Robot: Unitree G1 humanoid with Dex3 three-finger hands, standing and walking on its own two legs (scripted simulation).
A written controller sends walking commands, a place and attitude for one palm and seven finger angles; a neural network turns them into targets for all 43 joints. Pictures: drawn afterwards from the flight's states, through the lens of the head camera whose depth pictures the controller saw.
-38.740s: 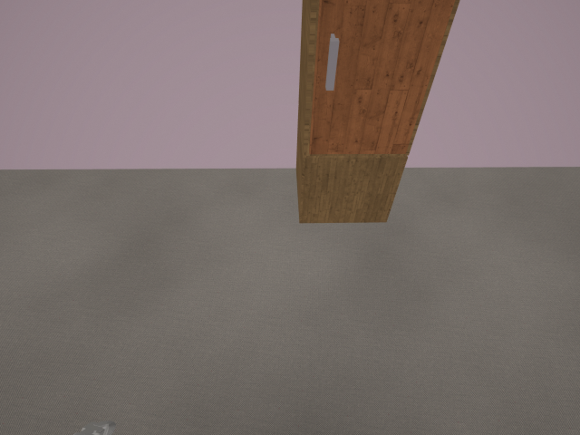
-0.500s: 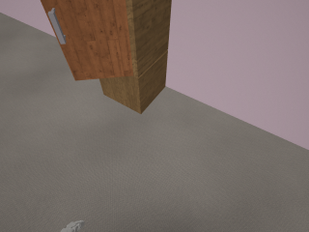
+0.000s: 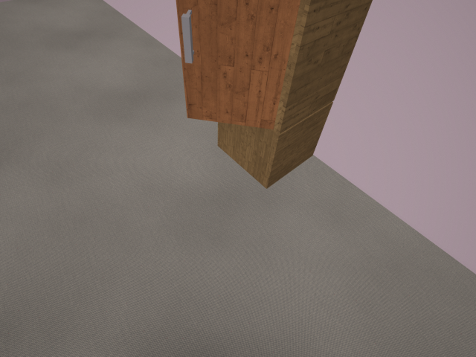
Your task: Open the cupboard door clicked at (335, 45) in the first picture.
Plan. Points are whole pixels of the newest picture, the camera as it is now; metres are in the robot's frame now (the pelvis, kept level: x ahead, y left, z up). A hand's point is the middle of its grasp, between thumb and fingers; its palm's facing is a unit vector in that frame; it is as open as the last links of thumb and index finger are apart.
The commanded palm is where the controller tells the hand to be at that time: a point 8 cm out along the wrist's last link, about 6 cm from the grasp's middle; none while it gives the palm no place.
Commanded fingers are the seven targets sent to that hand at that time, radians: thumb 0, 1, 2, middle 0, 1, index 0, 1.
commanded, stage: take the last steps up to it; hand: left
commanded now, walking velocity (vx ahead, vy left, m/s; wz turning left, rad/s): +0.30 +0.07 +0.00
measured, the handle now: (189, 36) +0.99 +0.28 +0.02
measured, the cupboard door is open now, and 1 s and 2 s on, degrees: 41 41 41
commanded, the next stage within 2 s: come to a stop and stand still in 0.98 s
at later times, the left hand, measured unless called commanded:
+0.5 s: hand (172, 271) +0.30 +0.17 -0.16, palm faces -0.05 -0.98 -0.20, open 7.4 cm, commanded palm none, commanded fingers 0.00 0.90 0.90 -0.20 -0.30 -0.20 -0.30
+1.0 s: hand (152, 294) +0.25 +0.21 -0.18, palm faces +0.11 -0.99 -0.11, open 7.3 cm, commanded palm none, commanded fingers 0.00 0.90 0.90 -0.20 -0.30 -0.20 -0.30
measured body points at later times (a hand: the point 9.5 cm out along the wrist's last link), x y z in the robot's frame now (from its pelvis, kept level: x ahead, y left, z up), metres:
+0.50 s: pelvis +0.16 +0.01 -0.01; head +0.19 -0.01 +0.44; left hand +0.30 +0.23 -0.14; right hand +0.04 -0.19 -0.17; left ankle +0.02 +0.11 -0.71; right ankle +0.23 -0.08 -0.73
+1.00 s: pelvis +0.34 +0.06 -0.01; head +0.37 +0.09 +0.44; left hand +0.25 +0.26 -0.17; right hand +0.46 -0.18 -0.13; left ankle +0.42 +0.15 -0.73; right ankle +0.23 -0.07 -0.72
